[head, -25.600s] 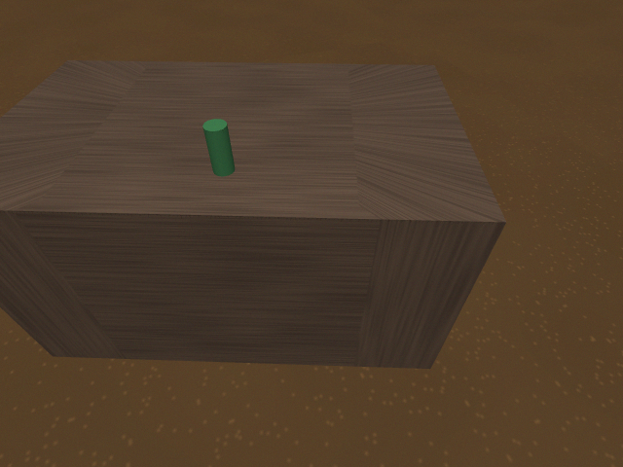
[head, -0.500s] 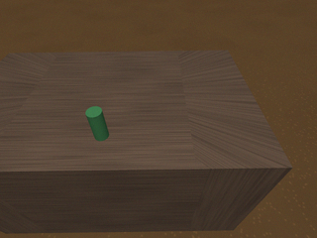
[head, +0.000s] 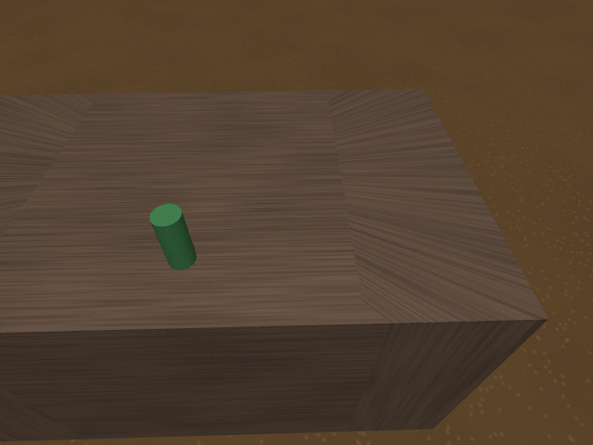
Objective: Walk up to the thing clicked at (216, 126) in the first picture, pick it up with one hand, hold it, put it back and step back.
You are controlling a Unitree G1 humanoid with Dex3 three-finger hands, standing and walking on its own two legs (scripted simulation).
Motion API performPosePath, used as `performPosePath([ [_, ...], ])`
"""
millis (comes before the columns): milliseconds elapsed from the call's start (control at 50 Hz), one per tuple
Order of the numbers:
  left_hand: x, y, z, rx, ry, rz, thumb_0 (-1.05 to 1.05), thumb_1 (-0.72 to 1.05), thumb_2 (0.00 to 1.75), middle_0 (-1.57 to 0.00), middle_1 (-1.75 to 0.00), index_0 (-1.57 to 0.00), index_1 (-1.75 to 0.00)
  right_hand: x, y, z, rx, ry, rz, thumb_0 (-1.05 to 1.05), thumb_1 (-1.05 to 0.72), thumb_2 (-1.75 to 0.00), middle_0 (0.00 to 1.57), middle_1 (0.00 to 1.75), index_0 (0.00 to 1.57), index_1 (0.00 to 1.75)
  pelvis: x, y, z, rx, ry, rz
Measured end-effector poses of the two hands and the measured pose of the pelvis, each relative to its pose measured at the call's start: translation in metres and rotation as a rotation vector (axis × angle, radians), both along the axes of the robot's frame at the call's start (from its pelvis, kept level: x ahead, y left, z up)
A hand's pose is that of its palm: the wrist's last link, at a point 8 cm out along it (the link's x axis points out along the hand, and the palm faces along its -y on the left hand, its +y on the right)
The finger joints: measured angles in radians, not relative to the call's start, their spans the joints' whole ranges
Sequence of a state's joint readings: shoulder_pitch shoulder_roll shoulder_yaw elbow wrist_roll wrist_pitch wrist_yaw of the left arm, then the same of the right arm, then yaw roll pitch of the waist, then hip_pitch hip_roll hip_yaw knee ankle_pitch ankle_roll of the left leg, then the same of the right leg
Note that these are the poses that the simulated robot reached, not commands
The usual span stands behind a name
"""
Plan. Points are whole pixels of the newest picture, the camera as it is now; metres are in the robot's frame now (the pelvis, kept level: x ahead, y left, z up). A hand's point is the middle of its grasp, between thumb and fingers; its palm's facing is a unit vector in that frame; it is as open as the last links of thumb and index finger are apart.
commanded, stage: home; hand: left
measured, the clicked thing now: (174, 238) +0.47 +0.23 -0.02
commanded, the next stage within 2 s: stand in 0.22 s
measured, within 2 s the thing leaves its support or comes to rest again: neither
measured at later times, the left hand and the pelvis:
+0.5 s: hand out of the picture +0.06 +0.26 -0.16, palm faces -0.02 -0.94 -0.35, open 15.8 cm; pelvis +0.00 +0.00 +0.00, yaw +1 degrees
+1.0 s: hand out of the picture +0.05 +0.25 -0.16, palm faces -0.02 -0.94 -0.35, open 7.5 cm; pelvis +0.00 +0.00 +0.00, yaw +1 degrees
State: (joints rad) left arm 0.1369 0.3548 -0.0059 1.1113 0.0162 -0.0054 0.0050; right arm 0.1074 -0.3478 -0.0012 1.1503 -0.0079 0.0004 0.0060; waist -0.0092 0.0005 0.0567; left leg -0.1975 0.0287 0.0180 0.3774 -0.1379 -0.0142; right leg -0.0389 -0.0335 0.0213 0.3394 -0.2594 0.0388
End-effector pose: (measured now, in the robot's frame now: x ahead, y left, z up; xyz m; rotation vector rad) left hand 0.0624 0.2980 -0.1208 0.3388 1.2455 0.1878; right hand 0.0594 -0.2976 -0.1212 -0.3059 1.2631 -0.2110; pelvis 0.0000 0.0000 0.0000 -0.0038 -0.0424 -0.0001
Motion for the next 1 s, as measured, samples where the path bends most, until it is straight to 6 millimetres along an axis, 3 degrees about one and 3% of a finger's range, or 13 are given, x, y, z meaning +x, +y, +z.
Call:
performPosePath([
  [360,0.004,0.001,0.001,-0.003,-0.019,0.012,-0.01,-0.51,0.06,-0.06,-0.06,-0.06,-0.05,0.016,0.003,0.004,-0.003,-0.035,0.013,0.00,-0.90,-0.90,0.21,0.30,0.20,0.30,0.003,0.001,0.000,-0.001,-0.007,0.004],
  [440,0.000,0.002,0.001,-0.003,-0.017,0.016,-0.01,-0.45,0.13,-0.11,-0.12,-0.10,-0.11,0.014,0.003,0.004,-0.003,-0.039,0.013,0.00,-0.91,-0.90,0.21,0.30,0.20,0.30,0.001,0.002,0.000,0.000,-0.010,0.007],
  [540,-0.008,0.003,0.000,-0.003,-0.003,0.021,-0.01,-0.22,0.36,-0.16,-0.21,-0.16,-0.21,0.009,0.003,0.003,-0.001,-0.023,0.011,0.00,-0.91,-0.90,0.21,0.30,0.20,0.30,-0.001,0.002,0.001,0.000,-0.007,0.011],
  [700,-0.017,0.004,-0.001,-0.004,0.021,0.030,0.00,0.33,0.74,-0.20,-0.28,-0.19,-0.28,0.001,0.002,0.002,-0.003,-0.002,0.007,0.00,-0.91,-0.90,0.21,0.30,0.20,0.30,-0.001,0.001,0.001,0.001,-0.007,0.012],
  [840,-0.018,0.002,0.000,-0.003,0.021,0.031,0.00,0.72,0.86,-0.21,-0.30,-0.20,-0.29,0.001,0.001,0.000,0.002,0.001,0.007,0.00,-0.91,-0.90,0.21,0.30,0.20,0.30,-0.001,0.000,0.000,0.002,-0.006,0.015],
  [1000,-0.013,0.000,0.000,-0.003,0.012,0.033,0.00,0.87,0.89,-0.21,-0.30,-0.20,-0.30,0.006,0.000,0.000,0.006,-0.004,0.013,0.00,-0.91,-0.90,0.21,0.30,0.20,0.30,0.001,-0.003,0.001,0.001,-0.004,0.017],
])
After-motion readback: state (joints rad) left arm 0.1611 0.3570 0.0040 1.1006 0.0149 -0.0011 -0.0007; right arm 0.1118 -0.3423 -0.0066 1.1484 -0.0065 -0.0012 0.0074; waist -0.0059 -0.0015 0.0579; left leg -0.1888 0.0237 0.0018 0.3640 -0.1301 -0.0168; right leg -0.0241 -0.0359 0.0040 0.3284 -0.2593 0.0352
